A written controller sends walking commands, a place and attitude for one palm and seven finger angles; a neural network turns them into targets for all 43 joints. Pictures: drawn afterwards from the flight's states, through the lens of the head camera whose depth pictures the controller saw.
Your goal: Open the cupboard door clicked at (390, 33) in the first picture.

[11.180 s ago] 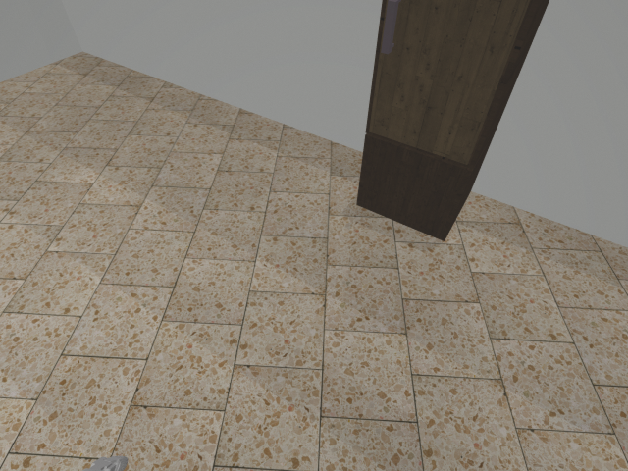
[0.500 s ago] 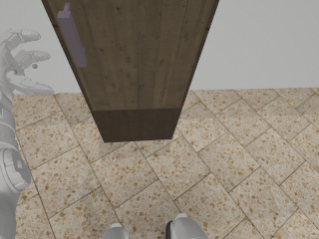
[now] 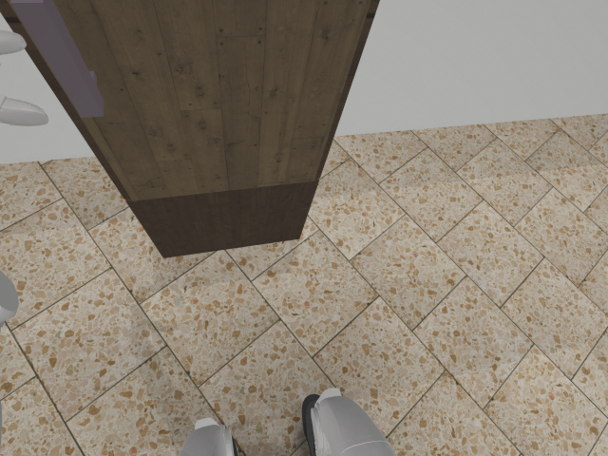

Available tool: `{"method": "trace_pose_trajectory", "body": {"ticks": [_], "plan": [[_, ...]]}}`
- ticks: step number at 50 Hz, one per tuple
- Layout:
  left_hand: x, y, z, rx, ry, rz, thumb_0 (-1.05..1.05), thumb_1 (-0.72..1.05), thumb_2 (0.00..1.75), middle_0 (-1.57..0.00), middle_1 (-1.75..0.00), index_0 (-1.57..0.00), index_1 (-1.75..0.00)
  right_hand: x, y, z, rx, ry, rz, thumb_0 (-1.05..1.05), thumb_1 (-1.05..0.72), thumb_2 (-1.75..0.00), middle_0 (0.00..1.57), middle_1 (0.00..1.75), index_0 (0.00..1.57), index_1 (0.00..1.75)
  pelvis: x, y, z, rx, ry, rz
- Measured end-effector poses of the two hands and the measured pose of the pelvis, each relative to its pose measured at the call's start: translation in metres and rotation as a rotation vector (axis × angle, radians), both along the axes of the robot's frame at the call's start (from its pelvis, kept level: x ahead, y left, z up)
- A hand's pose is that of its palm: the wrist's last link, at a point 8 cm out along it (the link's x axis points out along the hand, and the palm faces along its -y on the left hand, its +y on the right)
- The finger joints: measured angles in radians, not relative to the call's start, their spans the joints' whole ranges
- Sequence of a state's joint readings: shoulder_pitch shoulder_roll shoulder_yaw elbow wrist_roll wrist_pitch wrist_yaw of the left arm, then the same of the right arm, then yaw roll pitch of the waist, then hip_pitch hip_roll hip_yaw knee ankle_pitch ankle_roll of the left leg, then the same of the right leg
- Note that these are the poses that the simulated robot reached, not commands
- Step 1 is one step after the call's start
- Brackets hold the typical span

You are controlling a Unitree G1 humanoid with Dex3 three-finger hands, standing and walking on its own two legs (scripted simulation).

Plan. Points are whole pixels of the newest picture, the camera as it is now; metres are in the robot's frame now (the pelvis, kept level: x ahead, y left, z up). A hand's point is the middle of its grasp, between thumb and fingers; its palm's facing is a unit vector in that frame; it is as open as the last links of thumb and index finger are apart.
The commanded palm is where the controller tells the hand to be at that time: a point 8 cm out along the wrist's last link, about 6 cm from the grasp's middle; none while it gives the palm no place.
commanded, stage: move the hooked fingers beside the handle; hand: left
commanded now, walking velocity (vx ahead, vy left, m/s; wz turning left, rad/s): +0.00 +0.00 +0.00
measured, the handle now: (66, 46) +0.58 +0.20 +0.11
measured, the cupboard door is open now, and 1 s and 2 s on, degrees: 0 0 1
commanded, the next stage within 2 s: slide the fingers in behind the handle in 0.96 s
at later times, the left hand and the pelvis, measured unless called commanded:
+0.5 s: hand out of the picture +0.51 +0.25 +0.12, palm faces +0.03 -1.00 -0.02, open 14.0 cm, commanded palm +0.50 +0.29 +0.11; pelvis +0.00 +0.00 +0.00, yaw +2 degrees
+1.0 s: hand out of the picture +0.53 +0.26 +0.11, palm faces +0.03 -1.00 -0.02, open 14.0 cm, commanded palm +0.52 +0.30 +0.10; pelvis -0.01 +0.00 +0.00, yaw +1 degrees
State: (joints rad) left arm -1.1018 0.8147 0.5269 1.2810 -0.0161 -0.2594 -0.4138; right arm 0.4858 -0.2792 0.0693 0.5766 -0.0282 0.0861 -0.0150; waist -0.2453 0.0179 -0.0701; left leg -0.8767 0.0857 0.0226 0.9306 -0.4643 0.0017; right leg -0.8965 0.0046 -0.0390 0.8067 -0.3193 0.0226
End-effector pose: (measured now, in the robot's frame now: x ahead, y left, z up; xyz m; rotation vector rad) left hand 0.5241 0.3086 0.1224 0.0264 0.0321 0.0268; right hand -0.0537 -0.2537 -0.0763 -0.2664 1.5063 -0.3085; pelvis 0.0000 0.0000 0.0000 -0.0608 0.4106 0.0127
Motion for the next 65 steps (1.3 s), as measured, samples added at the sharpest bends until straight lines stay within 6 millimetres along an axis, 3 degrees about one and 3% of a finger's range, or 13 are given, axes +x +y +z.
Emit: {"method": "trace_pose_trajectory", "body": {"ticks": [6, 12, 20, 25, 31, 42, 48, 56, 65], "plan": [[-0.009, 0.006, -0.009, -0.009, 0.022, 0.006, -0.01, -0.50, 0.30, -0.30, -1.20, -0.30, -1.19, 0.009, 0.005, 0.001, 0.031, 0.005, -0.011, 0.00, -0.90, -0.89, 0.20, 0.30, 0.21, 0.30, 0.009, 0.000, 0.004, -0.001, -0.012, -0.006], [-0.023, 0.012, -0.006, -0.013, -0.005, 0.020, -0.01, -0.50, 0.30, -0.30, -1.20, -0.30, -1.19, 0.033, 0.000, -0.001, 0.036, -0.034, 0.025, 0.00, -0.90, -0.89, 0.20, 0.30, 0.21, 0.30, 0.014, -0.001, 0.006, -0.003, -0.033, 0.009], [-0.032, 0.004, -0.002, -0.013, -0.001, 0.004, -0.01, -0.50, 0.30, -0.30, -1.20, -0.30, -1.20, 0.070, -0.013, -0.004, 0.007, -0.129, 0.090, 0.00, -0.91, -0.89, 0.20, 0.30, 0.21, 0.30, 0.011, -0.003, 0.006, -0.002, -0.053, 0.030], [-0.033, -0.005, -0.002, -0.006, 0.002, 0.001, -0.01, -0.50, 0.30, -0.30, -1.20, -0.30, -1.20, 0.079, -0.016, -0.007, 0.000, -0.170, 0.113, 0.00, -0.91, -0.89, 0.20, 0.30, 0.21, 0.30, 0.005, -0.005, 0.004, 0.001, -0.057, 0.035], [-0.030, -0.007, -0.004, -0.004, 0.013, 0.014, -0.01, -0.50, 0.30, -0.30, -1.20, -0.30, -1.20, 0.066, -0.016, -0.010, 0.000, -0.168, 0.102, 0.00, -0.91, -0.89, 0.20, 0.30, 0.21, 0.30, -0.004, -0.008, 0.001, 0.003, -0.050, 0.030], [-0.024, 0.005, -0.002, 0.003, 0.027, 0.013, -0.01, -0.50, 0.30, -0.30, -1.20, -0.30, -1.20, 0.006, -0.011, -0.008, -0.002, -0.036, 0.039, 0.00, -0.91, -0.89, 0.20, 0.30, 0.21, 0.30, -0.014, -0.008, -0.003, -0.002, -0.027, 0.021], [-0.019, 0.007, -0.004, -0.003, 0.010, 0.003, -0.01, -0.50, 0.30, -0.30, -1.20, -0.30, -1.20, -0.015, -0.008, -0.002, -0.013, 0.023, 0.016, 0.00, -0.91, -0.89, 0.20, 0.30, 0.21, 0.30, -0.014, -0.005, -0.004, -0.005, -0.011, 0.018], [-0.009, 0.005, -0.015, -0.005, 0.031, 0.006, -0.01, -0.50, 0.30, -0.30, -1.20, -0.30, -1.20, -0.016, -0.002, 0.001, -0.019, 0.035, 0.009, 0.00, -0.91, -0.89, 0.20, 0.30, 0.21, 0.30, -0.011, 0.000, -0.005, -0.011, 0.004, 0.015], [-0.001, -0.007, -0.015, -0.020, 0.005, -0.006, -0.01, -0.50, 0.30, -0.30, -1.20, -0.30, -1.19, 0.006, 0.006, -0.003, 0.012, 0.007, 0.014, 0.00, -0.91, -0.89, 0.20, 0.30, 0.21, 0.30, 0.000, 0.003, -0.003, -0.012, 0.006, 0.013]]}}
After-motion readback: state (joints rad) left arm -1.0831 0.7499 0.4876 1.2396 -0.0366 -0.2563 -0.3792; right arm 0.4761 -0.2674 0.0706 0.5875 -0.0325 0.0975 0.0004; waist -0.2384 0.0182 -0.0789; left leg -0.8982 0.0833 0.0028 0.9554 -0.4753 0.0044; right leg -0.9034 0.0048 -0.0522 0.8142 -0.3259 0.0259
